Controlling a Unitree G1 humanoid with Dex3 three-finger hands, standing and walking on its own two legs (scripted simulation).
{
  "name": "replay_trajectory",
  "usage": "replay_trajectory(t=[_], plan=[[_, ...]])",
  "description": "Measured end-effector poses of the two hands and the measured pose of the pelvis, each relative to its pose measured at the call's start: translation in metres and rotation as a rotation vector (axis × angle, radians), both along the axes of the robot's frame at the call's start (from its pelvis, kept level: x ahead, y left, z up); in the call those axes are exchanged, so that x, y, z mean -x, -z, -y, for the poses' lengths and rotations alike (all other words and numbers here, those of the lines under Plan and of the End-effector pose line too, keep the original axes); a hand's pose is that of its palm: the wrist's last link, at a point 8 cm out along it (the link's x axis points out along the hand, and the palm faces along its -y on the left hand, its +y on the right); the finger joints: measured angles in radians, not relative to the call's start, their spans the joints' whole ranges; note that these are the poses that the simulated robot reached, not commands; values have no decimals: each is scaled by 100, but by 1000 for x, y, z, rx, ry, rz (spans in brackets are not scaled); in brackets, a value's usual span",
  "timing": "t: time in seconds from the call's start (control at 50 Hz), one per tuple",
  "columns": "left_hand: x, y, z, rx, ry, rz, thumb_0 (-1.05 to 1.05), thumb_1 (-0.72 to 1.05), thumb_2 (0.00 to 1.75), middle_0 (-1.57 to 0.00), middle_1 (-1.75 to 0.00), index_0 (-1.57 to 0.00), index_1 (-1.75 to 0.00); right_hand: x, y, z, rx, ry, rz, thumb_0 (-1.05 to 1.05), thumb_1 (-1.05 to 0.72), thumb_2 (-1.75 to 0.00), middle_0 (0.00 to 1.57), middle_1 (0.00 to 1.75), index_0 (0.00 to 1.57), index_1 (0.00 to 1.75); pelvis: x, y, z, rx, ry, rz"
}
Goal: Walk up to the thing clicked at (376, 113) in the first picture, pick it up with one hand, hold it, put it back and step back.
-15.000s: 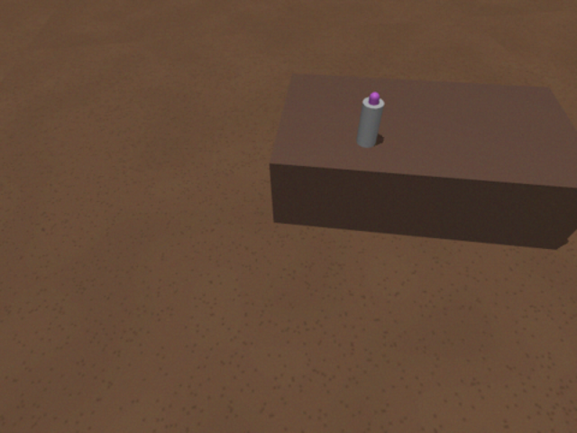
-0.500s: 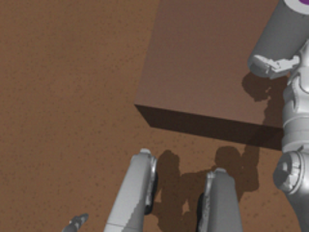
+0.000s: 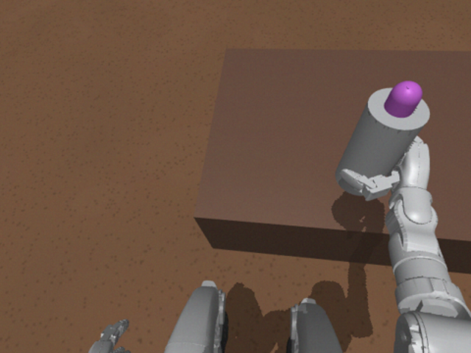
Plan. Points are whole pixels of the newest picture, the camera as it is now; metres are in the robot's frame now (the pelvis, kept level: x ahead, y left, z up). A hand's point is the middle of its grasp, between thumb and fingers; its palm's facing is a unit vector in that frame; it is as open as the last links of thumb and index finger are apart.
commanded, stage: lift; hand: right
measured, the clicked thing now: (378, 140) +0.44 -0.17 +0.07
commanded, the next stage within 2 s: hold in 1.04 s
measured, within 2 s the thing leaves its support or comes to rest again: neither
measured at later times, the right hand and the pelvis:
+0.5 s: hand (389, 170) +0.39 -0.17 +0.07, palm faces +0.10 +1.00 -0.02, open 10.9 cm; pelvis +0.02 +0.00 +0.05, yaw +0 degrees
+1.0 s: hand (400, 178) +0.36 -0.18 +0.10, palm faces +0.10 +0.99 -0.01, open 10.9 cm; pelvis +0.02 +0.00 +0.07, yaw +0 degrees
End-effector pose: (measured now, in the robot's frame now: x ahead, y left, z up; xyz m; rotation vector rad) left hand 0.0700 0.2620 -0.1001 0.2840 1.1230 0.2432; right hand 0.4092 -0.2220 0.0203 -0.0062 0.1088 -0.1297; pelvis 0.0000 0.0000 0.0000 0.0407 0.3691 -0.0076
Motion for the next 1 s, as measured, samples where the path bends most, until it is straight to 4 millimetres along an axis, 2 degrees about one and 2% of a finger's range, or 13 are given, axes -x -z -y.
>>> replay_trajectory(t=[0.26, 0.48, 0.76, 1.0], plan=[[-32, -32, 2, 3, 36, 87, 1, 87, 93, -20, -29, -18, -30, 37, -26, 1, 4, -12, 10, -2, 53, -112, 68, 101, 69, 103, -11, -30, -1, 6, 2, 80], [-46, -49, 13, 25, 38, 137, 1, 88, 92, -19, -29, -18, -30, 48, -51, 4, 8, -30, 35, -2, 52, -112, 67, 101, 69, 103, -16, -47, 2, 7, -1, 130], [-53, -63, 19, 36, 47, 154, 1, 88, 91, -20, -29, -18, -30, 68, -63, 5, -7, -29, 30, -2, 52, -112, 67, 101, 68, 104, -21, -61, 1, 11, -3, 174], [-65, -72, 21, 37, 53, 191, 1, 88, 91, -20, -29, -19, -30, 74, -77, 5, -2, -29, 42, -2, 52, -112, 67, 102, 68, 104, -25, -70, 2, 11, -3, 201]])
